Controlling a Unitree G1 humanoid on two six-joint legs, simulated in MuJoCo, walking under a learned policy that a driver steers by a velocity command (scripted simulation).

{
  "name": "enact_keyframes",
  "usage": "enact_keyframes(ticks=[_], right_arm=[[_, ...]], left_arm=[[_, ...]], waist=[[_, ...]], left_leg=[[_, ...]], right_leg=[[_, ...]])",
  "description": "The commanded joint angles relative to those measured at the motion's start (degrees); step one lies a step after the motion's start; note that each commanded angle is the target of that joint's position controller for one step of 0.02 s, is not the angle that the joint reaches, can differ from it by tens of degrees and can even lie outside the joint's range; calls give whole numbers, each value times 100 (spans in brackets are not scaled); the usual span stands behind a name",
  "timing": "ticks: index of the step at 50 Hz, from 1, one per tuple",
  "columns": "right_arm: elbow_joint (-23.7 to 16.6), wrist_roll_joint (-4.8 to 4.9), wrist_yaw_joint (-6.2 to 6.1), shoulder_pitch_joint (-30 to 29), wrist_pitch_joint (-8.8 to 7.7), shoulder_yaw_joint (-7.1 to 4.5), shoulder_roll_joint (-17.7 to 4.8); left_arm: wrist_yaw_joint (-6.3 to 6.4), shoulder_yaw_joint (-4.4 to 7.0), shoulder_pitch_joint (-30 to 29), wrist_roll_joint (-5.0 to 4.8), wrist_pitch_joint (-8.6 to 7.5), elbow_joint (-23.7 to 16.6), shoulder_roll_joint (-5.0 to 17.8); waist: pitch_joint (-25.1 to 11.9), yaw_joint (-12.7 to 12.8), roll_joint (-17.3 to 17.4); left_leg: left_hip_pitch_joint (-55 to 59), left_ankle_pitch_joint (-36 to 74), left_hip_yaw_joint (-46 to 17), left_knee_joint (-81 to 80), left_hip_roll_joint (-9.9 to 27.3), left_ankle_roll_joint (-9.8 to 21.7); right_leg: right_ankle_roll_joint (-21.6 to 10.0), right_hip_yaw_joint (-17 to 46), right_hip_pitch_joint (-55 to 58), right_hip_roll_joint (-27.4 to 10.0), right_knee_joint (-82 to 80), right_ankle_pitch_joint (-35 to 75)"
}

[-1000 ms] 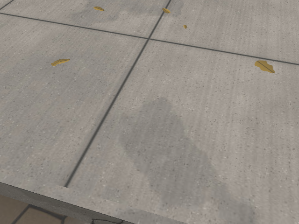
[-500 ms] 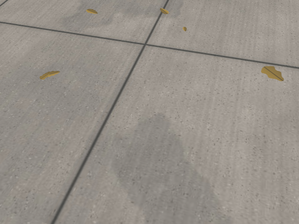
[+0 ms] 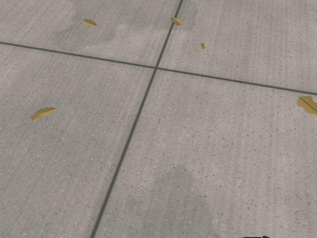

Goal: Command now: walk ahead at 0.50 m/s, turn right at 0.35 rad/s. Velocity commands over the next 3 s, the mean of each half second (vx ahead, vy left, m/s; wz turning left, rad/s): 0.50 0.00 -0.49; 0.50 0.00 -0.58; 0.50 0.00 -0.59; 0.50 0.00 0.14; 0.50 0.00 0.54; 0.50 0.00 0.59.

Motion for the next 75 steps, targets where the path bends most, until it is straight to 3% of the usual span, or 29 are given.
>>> enact_keyframes(ticks=[1, 2, 4, 6, 9, 12, 19, 25, 26, 27, 28, 29, 30, 31, 34, 37, 41, 44, 45, 46, 47, 50, 56, 66, 69, 70, 71, 73, 75], right_arm=[[982, -88, 227, 1332, -194, -257, -520], [1111, -157, 208, 854, -217, -84, 109], [1341, -256, 90, 635, -316, 49, 422], [1310, -280, -28, 334, -532, 8, 261], [1109, -292, -205, 556, -752, -89, -409], [1328, -453, -225, 1718, -659, -210, -993], [1444, -215, 1, 2339, -588, -368, -1173], [1086, -232, -214, 2105, -337, -655, -1766], [1070, -335, -175, 2051, -321, -606, -1659], [1062, -532, -24, 2435, -358, -397, -1037], [775, -391, 234, 2281, -428, -316, -853], [308, -5, 328, 778, -502, -215, -646], [21, -24, 217, -84, -594, -249, -886], [-650, 832, -132, -505, -822, -364, -885], [-476, 431, -296, 632, -761, -446, -1195], [-636, 153, -296, -70, -675, -314, -836], [-854, 467, -403, -431, -466, -465, -1182], [-650, 347, -411, 591, -508, -697, -1539], [-549, 226, -401, 1529, -524, -767, -1871], [-423, 113, -350, 1826, -473, -842, -2284], [-468, 204, -331, 1719, -449, -796, -1860], [-451, 150, -345, 872, -323, -638, -1230], [-47, 216, -286, 914, -402, -768, -1437], [291, 414, -276, 1409, -174, -959, -2017], [301, 417, -319, 1444, -80, -902, -1922], [75, 155, -317, 1376, -116, -737, -1533], [-331, 126, -266, 1432, -334, -572, -1113], [-426, 472, -168, 692, -569, -671, -1643], [-241, 232, -218, 815, -524, -690, -1628]], left_arm=[[-297, 2, 58, 291, -107, -553, 158], [-263, -140, -89, 240, -60, -699, -119], [-242, -210, 16, 190, 125, -703, -160], [-293, -166, -514, 24, 130, -989, -22], [-397, 49, -1279, 113, -25, -1257, 643], [-302, 78, -1994, 9, -93, -1489, 586], [-154, 51, -2584, 82, 207, -1528, 328], [89, 318, -1490, -94, -63, -1160, 946], [220, 440, -626, -83, -144, -857, 1158], [429, 509, 657, 78, -103, -448, 1268], [359, 381, 1962, 132, -9, -19, 1205], [393, 589, 2272, 179, -107, 176, 1427], [389, 597, 1506, 39, -221, 56, 1348], [325, 371, -59, -441, -101, -566, 976], [348, 200, -1593, -280, 68, -1361, 820], [541, 311, -936, -214, 119, -1402, 1181], [598, 361, 48, -367, 209, -1253, 1105], [581, 350, -154, -289, 242, -1535, 852], [547, 233, -163, -182, 231, -1761, 467], [504, 125, 826, -299, 160, -1929, 99], [492, 177, 862, -381, 167, -1818, 634], [480, 309, -745, -205, 252, -2215, 970], [400, 237, -1218, -201, 442, -2661, 631], [156, 251, -2493, -256, 455, -3097, 813], [188, 603, -879, -215, 478, -2667, 1341], [293, 787, 109, -246, 503, -2547, 1948], [256, 764, 1, -256, 402, -2669, 2401], [239, 537, -68, -214, 287, -2599, 1590], [266, 386, -917, -188, 293, -2739, 1195]], waist=[[-590, -316, -256], [-645, 16, -546], [-487, 409, -387], [-354, 669, -242], [-521, 315, 465], [-497, -168, 535], [-85, -72, 507], [-242, 487, 800], [-665, 746, 764], [-1808, 874, -133], [-2702, 1126, -824], [-1421, 1774, -387], [-395, 1643, -321], [-269, 380, 32], [-73, -658, 272], [4, -248, 227], [-281, 46, -469], [-878, -557, -479], [-1739, -842, 137], [-2371, -305, 2372], [-2140, -368, 2143], [-586, -341, 487], [-368, -93, 487], [-2, -490, 591], [-888, 374, 400], [-1397, 707, -615], [-1955, 284, -1595], [-1297, 524, -748], [-768, 16, -178]], left_leg=[[2562, -16, -4111, -4063, 1688, 1055], [2380, 343, -3527, -4136, 1627, 842], [2108, 893, -2578, -4489, 1472, 343], [1583, 1426, -877, -4922, 812, -323], [1738, 2328, 13, -5283, 488, -379], [3870, 4425, 64, -5312, 874, -446], [5700, 6397, 243, -5251, 1563, -141], [5322, 8581, 573, -3475, 1619, -506], [4228, 8140, 457, -2316, 1454, -677], [1951, 4544, 312, -190, 1112, -1219], [58, -1281, -400, 2151, -268, -1644], [-1691, -984, -1581, 2734, -364, -1319], [-2216, -847, -2072, 2743, 14, -1285], [-998, -117, -1850, 2006, -68, -916], [544, 226, -1772, 496, 382, -777], [2317, 2032, -1095, -2271, 41, -928], [2805, 2871, -1472, -3595, -252, -1134], [3790, 2224, -1607, -3781, -22, -699], [5198, 1797, -2592, -3650, 1005, -311], [6570, 930, -5704, -4639, 2378, 761], [6395, -646, -6599, -4866, 2555, 923], [4046, 637, -3804, -5007, 1661, 401], [3376, 2203, -2118, -5589, 1530, 552], [4284, 2470, -810, -5246, 1631, 49], [3699, 4833, -28, -2718, 1137, -335], [1955, 2444, 52, -597, 824, -665], [-202, -1032, -951, 940, -194, -873], [-1060, -74, -1569, 1162, 267, -659], [-107, 650, -1560, 238, 664, -719]], right_leg=[[-677, 746, -3297, 126, 3834, 512], [-952, 725, -3413, -165, 3794, 645], [-1111, 626, -3755, -445, 3270, 1120], [-1003, 230, -3091, -731, 1826, 1049], [-365, -377, -2529, -695, 742, 1129], [77, -445, -3254, -528, -1120, 912], [147, -914, -3161, -401, -3595, 72], [-67, -1573, -971, 490, -4565, -324], [-337, -1335, 730, 637, -4427, 293], [-1322, -155, 3713, 43, -3523, 2141], [-2410, 2580, 5769, -1300, -4654, 2885], [-1961, 2846, 5480, -1548, -5292, 2622], [-1727, 2330, 4336, -1534, -5330, 2150], [-1669, 2802, 2359, -1405, -6040, 1890], [-1369, 1891, -139, -1097, -6746, 676], [-859, 566, -1619, -174, -6722, 783], [-513, 1231, -431, -356, -6246, -437], [-88, 1138, 192, -171, -4423, 570], [105, 660, -430, 112, -2755, -268], [364, 119, -2131, 627, -914, -2907], [402, 105, -2965, 17, 125, -2605], [385, -330, -2722, -580, -12, -1306], [441, -454, -2304, -971, -1802, -900], [130, -1226, -1553, -602, -4246, -580], [-346, -1663, 1139, 142, -4999, -484], [-844, 286, 2847, -1133, -5028, -112], [-1890, 3425, 4028, -2176, -6048, -1180], [-1512, 2476, 3440, -1974, -6289, -962], [-1155, 1271, 1829, -1548, -6348, 188]])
